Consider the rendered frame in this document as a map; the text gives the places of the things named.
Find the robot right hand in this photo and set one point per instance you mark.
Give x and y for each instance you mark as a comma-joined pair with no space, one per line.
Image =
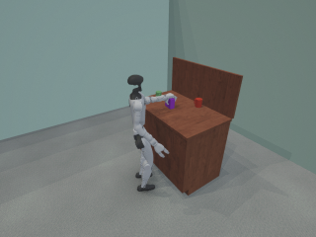
159,147

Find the robot left forearm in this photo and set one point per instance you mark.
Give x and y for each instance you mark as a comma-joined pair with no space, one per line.
158,98

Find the robot right forearm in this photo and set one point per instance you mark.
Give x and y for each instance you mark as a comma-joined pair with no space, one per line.
146,135

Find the robot left hand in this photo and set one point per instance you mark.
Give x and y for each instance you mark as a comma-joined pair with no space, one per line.
170,96

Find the left robot upper arm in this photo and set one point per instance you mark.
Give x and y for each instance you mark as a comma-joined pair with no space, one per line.
146,99

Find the sponge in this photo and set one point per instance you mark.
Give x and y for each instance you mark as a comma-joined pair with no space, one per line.
171,103

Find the robot right thigh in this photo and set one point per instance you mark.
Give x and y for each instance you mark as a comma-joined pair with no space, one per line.
143,144

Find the right robot upper arm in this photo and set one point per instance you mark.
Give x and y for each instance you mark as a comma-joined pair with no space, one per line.
137,111

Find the humanoid robot torso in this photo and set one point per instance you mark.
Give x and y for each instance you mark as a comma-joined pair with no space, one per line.
142,121

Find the table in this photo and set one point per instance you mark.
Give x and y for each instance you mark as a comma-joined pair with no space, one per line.
195,137

